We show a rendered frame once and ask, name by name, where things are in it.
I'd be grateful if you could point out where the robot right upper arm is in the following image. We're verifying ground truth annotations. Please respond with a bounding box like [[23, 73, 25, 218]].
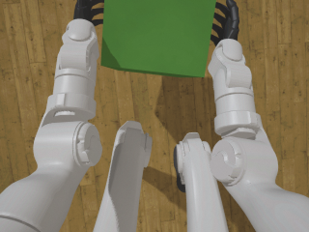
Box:
[[209, 136, 309, 232]]

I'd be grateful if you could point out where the left robot thigh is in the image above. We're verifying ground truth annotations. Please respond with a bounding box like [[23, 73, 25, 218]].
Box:
[[93, 127, 153, 232]]

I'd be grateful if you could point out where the right robot hand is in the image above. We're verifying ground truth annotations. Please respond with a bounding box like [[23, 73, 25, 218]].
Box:
[[211, 0, 239, 46]]

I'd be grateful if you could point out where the left robot hand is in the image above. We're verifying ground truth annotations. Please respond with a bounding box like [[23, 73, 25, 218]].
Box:
[[73, 0, 104, 26]]

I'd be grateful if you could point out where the right robot foot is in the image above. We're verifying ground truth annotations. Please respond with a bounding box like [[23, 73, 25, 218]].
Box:
[[173, 143, 186, 193]]

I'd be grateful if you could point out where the left robot forearm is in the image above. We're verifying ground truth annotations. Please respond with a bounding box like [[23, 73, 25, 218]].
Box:
[[33, 18, 99, 158]]

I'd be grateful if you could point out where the carton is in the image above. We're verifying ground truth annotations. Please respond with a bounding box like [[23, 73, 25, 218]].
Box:
[[100, 0, 216, 78]]

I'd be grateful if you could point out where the robot left upper arm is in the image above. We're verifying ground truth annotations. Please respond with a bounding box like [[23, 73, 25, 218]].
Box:
[[0, 121, 102, 232]]

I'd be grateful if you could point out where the right robot forearm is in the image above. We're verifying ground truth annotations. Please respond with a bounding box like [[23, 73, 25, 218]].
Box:
[[208, 39, 273, 150]]

